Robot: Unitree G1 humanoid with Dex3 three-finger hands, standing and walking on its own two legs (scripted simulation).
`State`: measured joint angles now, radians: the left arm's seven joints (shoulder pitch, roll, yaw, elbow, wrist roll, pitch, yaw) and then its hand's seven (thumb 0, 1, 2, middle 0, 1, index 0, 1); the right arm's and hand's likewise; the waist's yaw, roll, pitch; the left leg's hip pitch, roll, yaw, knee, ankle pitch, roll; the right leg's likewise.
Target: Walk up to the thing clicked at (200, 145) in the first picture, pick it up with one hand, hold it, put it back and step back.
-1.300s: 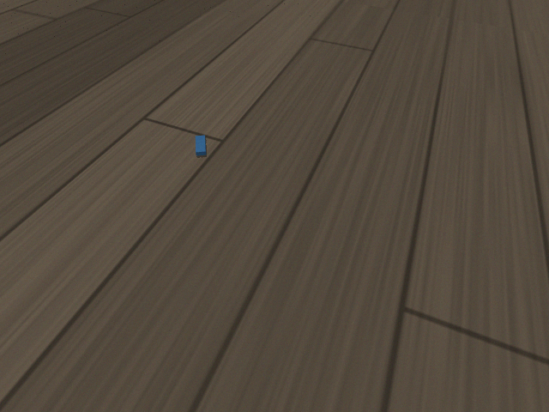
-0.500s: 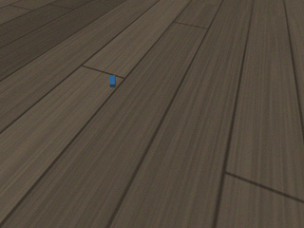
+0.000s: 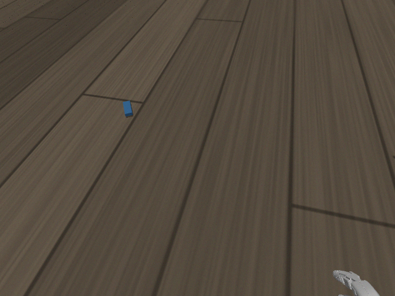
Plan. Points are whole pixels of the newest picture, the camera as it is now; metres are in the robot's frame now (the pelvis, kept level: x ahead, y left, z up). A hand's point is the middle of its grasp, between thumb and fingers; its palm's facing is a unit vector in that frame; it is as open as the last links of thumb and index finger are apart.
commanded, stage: walk up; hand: left
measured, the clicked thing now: (127, 108) +1.56 +0.56 -0.76
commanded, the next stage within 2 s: none
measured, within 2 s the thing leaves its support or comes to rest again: neither
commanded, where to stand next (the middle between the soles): +1.20 +0.84 m, yaw -76 degrees
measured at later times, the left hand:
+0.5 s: hand (42, 206) +0.38 +0.42 -0.10, palm faces -0.38 -0.75 -0.54, open 7.4 cm
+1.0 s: hand (55, 146) +0.66 +0.52 -0.18, palm faces -0.51 -0.62 -0.59, open 7.4 cm
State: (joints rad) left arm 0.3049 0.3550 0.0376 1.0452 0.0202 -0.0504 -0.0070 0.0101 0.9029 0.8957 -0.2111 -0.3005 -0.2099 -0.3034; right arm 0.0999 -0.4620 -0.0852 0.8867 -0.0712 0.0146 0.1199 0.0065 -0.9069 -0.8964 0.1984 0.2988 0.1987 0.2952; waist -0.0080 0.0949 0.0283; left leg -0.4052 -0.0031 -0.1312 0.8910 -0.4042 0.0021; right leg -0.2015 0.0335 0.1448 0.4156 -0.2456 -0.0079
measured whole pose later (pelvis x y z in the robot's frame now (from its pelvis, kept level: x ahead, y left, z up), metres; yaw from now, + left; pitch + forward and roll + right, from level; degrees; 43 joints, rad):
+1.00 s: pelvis +0.44 +0.27 -0.06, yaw -34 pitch -1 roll -2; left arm 0.34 0.51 0.05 0.89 0.03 -0.05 0.10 0.01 0.90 0.90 -0.22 -0.30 -0.21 -0.30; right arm 0.12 -0.48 -0.13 0.67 -0.06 0.02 0.12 0.00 -0.91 -0.90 0.20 0.30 0.20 0.29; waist -0.02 0.05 0.07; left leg -0.59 0.10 0.01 0.96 -0.35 -0.02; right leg -0.42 -0.14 0.16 1.06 -0.53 -0.04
